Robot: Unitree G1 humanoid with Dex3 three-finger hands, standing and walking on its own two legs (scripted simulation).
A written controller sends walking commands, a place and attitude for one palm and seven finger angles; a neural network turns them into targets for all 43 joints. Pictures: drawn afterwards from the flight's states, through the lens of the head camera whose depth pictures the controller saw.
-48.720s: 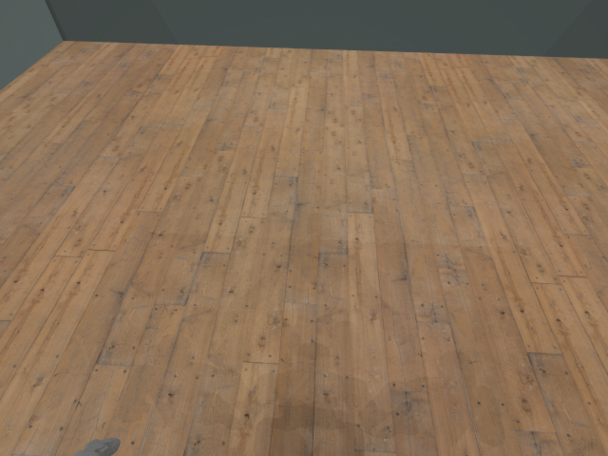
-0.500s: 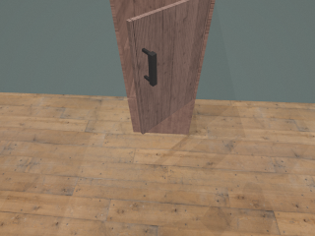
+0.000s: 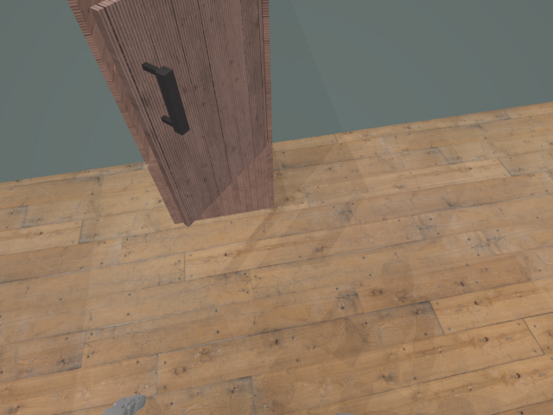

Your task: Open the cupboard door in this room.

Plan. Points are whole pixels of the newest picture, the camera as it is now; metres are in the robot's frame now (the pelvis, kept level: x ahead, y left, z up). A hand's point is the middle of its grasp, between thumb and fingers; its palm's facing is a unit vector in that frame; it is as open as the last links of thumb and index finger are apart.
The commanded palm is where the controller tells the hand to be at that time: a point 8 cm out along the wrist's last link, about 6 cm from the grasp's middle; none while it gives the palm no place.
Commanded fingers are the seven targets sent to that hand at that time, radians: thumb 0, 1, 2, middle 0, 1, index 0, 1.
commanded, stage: walk to a spot facing it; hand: left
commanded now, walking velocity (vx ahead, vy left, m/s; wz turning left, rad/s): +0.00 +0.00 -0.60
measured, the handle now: (165, 99) +0.63 +0.25 +0.07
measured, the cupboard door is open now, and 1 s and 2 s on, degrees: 45 45 45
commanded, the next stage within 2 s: none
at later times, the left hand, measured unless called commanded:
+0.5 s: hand (170, 397) +0.16 +0.19 -0.16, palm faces -0.25 -0.95 -0.19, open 7.4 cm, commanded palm none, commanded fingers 0.00 0.90 0.90 -0.20 -0.30 -0.20 -0.30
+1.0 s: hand (221, 367) +0.21 +0.11 -0.17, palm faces -0.56 -0.81 -0.19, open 7.4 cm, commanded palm none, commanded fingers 0.00 0.90 0.90 -0.20 -0.30 -0.20 -0.30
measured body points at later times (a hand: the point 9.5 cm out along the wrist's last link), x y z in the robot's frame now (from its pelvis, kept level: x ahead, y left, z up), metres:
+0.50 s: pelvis +0.01 +0.01 +0.01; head +0.07 +0.03 +0.46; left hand +0.17 +0.24 -0.14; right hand +0.01 -0.25 -0.11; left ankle +0.04 +0.13 -0.73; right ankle -0.04 -0.12 -0.65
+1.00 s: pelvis +0.04 -0.01 +0.00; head +0.08 -0.02 +0.45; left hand +0.24 +0.16 -0.15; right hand -0.06 -0.27 -0.13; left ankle +0.10 +0.09 -0.73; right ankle -0.04 -0.11 -0.72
